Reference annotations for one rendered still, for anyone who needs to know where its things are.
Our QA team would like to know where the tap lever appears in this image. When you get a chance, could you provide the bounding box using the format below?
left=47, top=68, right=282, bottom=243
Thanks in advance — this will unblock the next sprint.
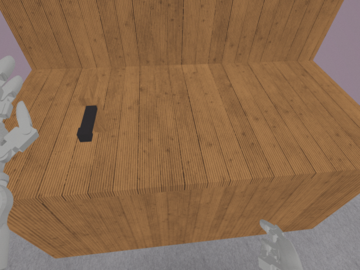
left=76, top=105, right=97, bottom=142

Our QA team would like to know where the right robot hand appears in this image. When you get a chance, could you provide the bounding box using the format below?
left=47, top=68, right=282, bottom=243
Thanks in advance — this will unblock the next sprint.
left=258, top=219, right=303, bottom=270

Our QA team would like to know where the counter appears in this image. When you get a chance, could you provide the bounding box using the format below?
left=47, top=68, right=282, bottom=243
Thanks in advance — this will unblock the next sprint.
left=0, top=0, right=360, bottom=259

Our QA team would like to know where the robot left forearm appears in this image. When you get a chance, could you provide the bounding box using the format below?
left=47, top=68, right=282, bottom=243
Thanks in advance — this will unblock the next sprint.
left=0, top=171, right=14, bottom=270

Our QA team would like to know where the left robot hand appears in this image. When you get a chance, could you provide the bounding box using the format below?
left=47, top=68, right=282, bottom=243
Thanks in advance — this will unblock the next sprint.
left=0, top=56, right=39, bottom=172

